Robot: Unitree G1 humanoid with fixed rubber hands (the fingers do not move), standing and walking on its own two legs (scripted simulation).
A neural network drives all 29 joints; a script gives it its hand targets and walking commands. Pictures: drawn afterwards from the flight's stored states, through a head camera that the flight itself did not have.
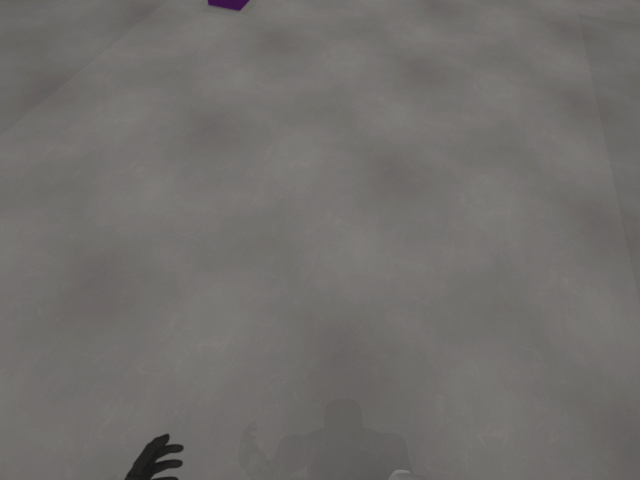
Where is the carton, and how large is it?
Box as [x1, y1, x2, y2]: [208, 0, 248, 10]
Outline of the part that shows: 208,4 239,10 248,0 208,0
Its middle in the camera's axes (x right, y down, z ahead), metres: -0.62 -1.71 +2.61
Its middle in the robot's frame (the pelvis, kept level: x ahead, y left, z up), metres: +3.04 +0.49 -0.70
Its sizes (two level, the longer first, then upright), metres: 0.227 0.213 0.141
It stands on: the floor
